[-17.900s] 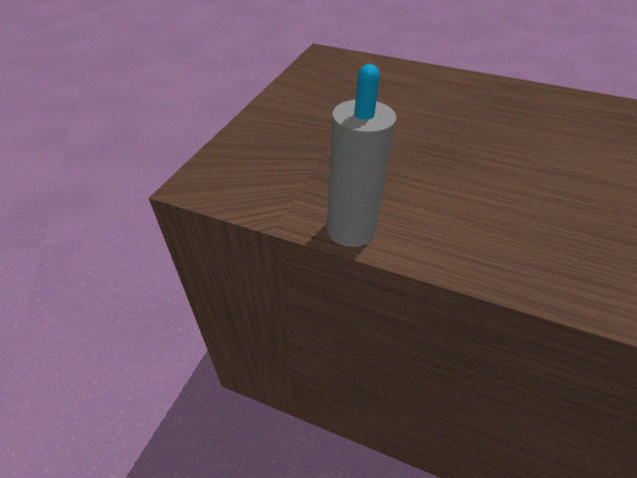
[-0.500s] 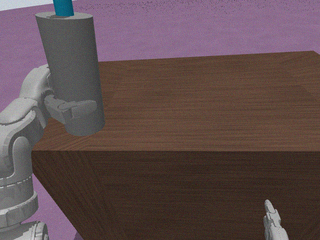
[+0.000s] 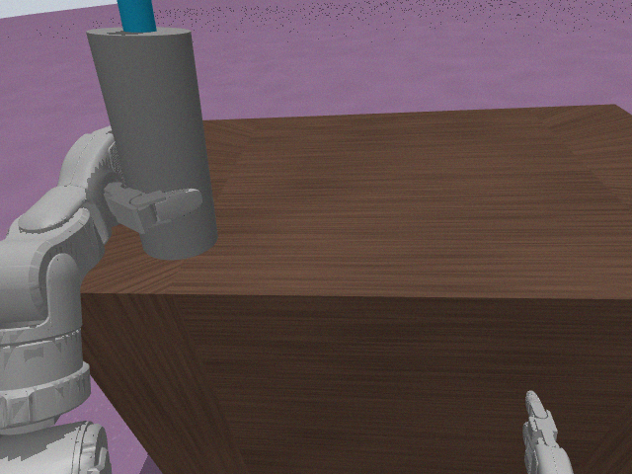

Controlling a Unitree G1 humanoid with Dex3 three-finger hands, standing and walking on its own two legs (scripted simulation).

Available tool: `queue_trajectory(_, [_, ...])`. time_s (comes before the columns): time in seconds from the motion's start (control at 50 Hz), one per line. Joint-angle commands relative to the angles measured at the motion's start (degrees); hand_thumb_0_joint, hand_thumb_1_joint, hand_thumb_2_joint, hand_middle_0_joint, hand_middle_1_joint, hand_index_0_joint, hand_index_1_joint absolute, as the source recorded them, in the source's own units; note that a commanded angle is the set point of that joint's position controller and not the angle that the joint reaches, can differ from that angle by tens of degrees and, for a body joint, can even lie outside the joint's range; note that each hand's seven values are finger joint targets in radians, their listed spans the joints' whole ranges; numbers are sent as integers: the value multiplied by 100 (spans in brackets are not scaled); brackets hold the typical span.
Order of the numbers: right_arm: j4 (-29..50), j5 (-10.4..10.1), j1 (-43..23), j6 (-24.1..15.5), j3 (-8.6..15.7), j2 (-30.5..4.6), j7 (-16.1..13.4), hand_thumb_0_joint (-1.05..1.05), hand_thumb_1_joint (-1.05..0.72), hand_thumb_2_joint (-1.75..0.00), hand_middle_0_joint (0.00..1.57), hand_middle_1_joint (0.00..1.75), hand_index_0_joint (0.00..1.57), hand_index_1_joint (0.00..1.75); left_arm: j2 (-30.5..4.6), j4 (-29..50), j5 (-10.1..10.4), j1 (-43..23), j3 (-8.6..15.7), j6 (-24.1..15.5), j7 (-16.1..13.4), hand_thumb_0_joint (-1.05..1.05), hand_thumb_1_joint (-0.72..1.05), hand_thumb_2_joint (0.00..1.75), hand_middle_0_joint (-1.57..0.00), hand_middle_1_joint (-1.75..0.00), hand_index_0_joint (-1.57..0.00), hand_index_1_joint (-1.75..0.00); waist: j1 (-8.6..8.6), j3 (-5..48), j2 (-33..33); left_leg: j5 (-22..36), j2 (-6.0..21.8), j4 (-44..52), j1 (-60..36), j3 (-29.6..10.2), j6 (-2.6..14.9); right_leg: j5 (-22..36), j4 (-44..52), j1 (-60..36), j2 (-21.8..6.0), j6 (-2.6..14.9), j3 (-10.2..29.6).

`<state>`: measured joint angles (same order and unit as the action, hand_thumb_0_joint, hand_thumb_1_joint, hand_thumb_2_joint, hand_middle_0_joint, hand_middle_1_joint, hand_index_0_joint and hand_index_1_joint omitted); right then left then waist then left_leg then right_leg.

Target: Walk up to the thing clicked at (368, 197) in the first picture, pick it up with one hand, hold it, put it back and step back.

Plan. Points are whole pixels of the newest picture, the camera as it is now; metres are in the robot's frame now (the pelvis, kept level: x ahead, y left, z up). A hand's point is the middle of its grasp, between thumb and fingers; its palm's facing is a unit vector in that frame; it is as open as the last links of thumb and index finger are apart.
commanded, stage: crouch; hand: left
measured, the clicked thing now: (157, 118) +0.34 +0.15 +0.36
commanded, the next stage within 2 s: lower in 1.06 s
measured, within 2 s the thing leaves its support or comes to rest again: neither
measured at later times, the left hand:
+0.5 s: hand (211, 213) +0.41 +0.15 +0.21, palm faces +0.05 -1.00 -0.05, open 11.4 cm
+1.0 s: hand (221, 209) +0.44 +0.15 +0.19, palm faces +0.05 -1.00 -0.03, open 11.4 cm
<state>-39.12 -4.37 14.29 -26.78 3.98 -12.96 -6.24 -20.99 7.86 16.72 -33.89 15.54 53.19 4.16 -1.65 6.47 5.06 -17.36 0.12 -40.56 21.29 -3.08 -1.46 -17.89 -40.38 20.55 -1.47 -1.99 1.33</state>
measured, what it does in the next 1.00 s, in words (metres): stands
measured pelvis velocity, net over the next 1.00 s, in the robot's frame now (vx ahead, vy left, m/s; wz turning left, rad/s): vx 0.03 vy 0.01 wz -0.02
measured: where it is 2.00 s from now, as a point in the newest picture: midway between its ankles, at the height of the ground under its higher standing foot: outside the picture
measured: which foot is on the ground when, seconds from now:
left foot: down 0.00-1.00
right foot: down 0.00-1.00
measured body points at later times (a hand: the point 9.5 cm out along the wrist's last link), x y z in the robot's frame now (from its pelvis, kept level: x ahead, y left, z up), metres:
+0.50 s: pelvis +0.00 +0.00 +0.00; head -0.02 -0.02 +0.45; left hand +0.40 +0.20 +0.21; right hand +0.16 -0.26 -0.05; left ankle +0.05 +0.13 -0.72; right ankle +0.04 -0.14 -0.72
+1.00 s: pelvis +0.03 +0.01 +0.00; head +0.02 -0.01 +0.45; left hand +0.44 +0.20 +0.19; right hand +0.18 -0.25 -0.05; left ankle +0.05 +0.13 -0.72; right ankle +0.04 -0.14 -0.72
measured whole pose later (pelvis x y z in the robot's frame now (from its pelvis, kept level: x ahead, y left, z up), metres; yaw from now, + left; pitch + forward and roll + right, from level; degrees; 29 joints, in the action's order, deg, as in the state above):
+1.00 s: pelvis +0.03 +0.01 +0.00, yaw -1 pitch +3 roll -1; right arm -35.7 -0.1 15.6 -25.9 2.1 -12.0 -6.2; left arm -16.1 -22.8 9.4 -35.3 12.1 21.3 1.3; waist 2.1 4.2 3.0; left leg -19.3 0.8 -41.0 24.2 -2.0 -1.1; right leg -18.8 -39.7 23.4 -0.9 -2.3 2.3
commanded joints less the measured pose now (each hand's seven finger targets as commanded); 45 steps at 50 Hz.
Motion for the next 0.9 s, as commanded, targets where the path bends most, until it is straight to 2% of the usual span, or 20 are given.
queue_trajectory(0.0, [858,19,-886,-410,223,-606,-65,0,58,-5,5,5,5,5,-1286,853,55,-3966,716,-983,-202,0,4,132,-127,-143,-127,-145,142,1263,-344,-51,-139,749,-805,208,196,152,840,281,152,83,-462])
queue_trajectory(0.06, [884,60,-899,-436,188,-588,-91,0,58,-5,5,5,5,5,-1055,240,-56,-4002,426,-1264,-217,0,1,128,-124,-140,-125,-141,184,1053,-539,-86,-163,731,-630,258,220,100,849,388,141,86,-450])
queue_trajectory(0.14, [862,106,-745,-468,103,-539,-127,0,58,-5,5,5,5,5,-1355,-11,-131,-4355,557,-1817,-196,0,3,129,-126,-142,-127,-143,205,1353,-417,-78,-180,660,-727,287,234,105,824,394,80,67,-378])
queue_trajectory(0.16, [975,119,-759,-482,127,-557,-133,0,58,-5,5,5,5,5,-1258,-206,-164,-4314,449,-1944,-192,0,1,128,-126,-141,-126,-143,232,1412,-382,-55,-174,656,-685,290,228,144,798,353,84,81,-373])
queue_trajectory(0.18, [919,147,-736,-483,129,-560,-138,0,58,-5,5,5,5,5,-1474,81,-189,-4610,554,-2104,-226,0,1,127,-125,-140,-126,-142,221,1594,-289,4,-184,605,-743,304,232,181,804,294,64,68,-333])
queue_trajectory(0.2, [1063,153,-821,-497,150,-624,-150,0,58,-5,5,5,5,5,-1398,-247,-222,-4429,500,-2186,-241,0,-1,126,-124,-139,-125,-141,248,1561,-356,-69,-163,620,-709,284,234,114,791,338,92,79,-360])
queue_trajectory(0.24, [1076,194,-837,-504,141,-604,-173,0,57,-5,5,5,5,5,-1546,-12,-217,-4604,627,-2455,-263,0,2,126,-125,-139,-125,-141,215,1864,-256,28,-183,535,-637,319,235,118,800,100,42,64,-262])
queue_trajectory(0.34, [1170,272,-938,-570,28,-543,-228,0,57,-5,5,5,5,5,-1470,2,-312,-4481,536,-2991,-291,0,5,132,-126,-144,-127,-146,210,2078,-121,220,-109,529,-807,233,195,365,639,80,147,121,-371])
queue_trajectory(0.38, [1070,316,-853,-562,100,-630,-267,0,56,-5,5,5,5,5,-1743,329,-349,-4727,666,-3192,-324,0,5,132,-128,-145,-128,-146,264,2327,39,409,-102,470,-949,247,186,559,615,2,143,120,-345])
queue_trajectory(0.42, [956,340,-929,-575,4,-493,-260,0,56,-5,5,5,5,5,-1399,-107,-363,-4391,479,-3242,-318,0,3,132,-127,-144,-127,-146,297,2073,-121,416,-104,434,-793,271,204,573,605,45,152,116,-332])
queue_trajectory(0.48, [900,376,-795,-558,116,-626,-301,0,56,-5,5,5,5,5,-1597,68,-372,-4580,595,-3397,-337,0,3,133,-127,-145,-128,-147,339,2213,45,524,-81,447,-910,257,178,713,584,41,179,136,-348])
queue_trajectory(0.5, [1087,381,-827,-558,-7,-506,-289,0,56,-5,5,5,5,5,-1406,-43,-384,-4474,478,-3411,-314,0,5,133,-127,-144,-127,-146,361,2246,46,606,-87,424,-988,270,181,787,592,40,185,134,-358])
queue_trajectory(0.64, [887,407,-419,-468,101,-570,-264,0,57,-5,5,5,5,5,-1100,-803,-405,-4227,308,-3529,-218,0,3,133,-127,-145,-127,-147,497,1843,-189,751,-76,438,-964,285,200,986,595,223,200,115,-369])
queue_trajectory(0.68, [1095,387,-559,-487,17,-501,-206,0,57,-5,5,5,5,5,-959,-761,-406,-4359,209,-3601,-208,0,1,132,-126,-144,-126,-145,406,1853,-84,788,-74,479,-953,267,172,995,571,202,209,141,-388])
queue_trajectory(0.72, [1058,391,-446,-439,88,-546,-195,0,57,-5,5,5,5,5,-966,-1083,-433,-4272,231,-3641,-213,0,2,131,-126,-143,-127,-145,421,1832,-195,843,-76,472,-909,275,180,1029,590,175,205,136,-392])
queue_trajectory(0.76, [1123,391,-400,-410,145,-625,-151,0,57,-5,5,5,5,5,-990,-842,-437,-4415,223,-3767,-211,0,1,131,-126,-143,-127,-145,409,2085,-52,1071,-52,453,-1094,260,146,1187,537,128,222,156,-396])
queue_trajectory(0.8, [1094,388,-334,-356,138,-616,-122,0,56,-5,5,5,5,5,-958,-1086,-450,-4264,218,-3816,-217,0,0,130,-126,-143,-127,-145,405,1850,-207,1093,-65,452,-944,271,169,1225,571,102,212,138,-393])
queue_trajectory(0.84, [1181,379,-450,-352,103,-563,-71,0,56,-5,5,5,5,5,-951,-1019,-471,-4315,207,-3941,-257,0,1,131,-126,-143,-127,-145,377,2050,-105,1268,-44,455,-1054,236,131,1302,509,27,220,157,-410])
queue_trajectory(0.86, [1398,374,-589,-351,24,-502,-64,0,56,-5,5,5,5,5,-996,-476,-445,-4552,227,-4031,-266,0,1,131,-126,-143,-127,-144,287,2375,144,1485,-56,415,-1280,256,119,1475,496,-81,205,159,-391])
queue_trajectory(0.88, [1487,385,-612,-334,25,-527,-51,0,56,-5,5,5,5,5,-950,-748,-480,-4367,230,-4048,-288,0,2,131,-126,-142,-126,-144,322,2357,-20,1576,-28,428,-1254,226,108,1525,478,-93,238,167,-427])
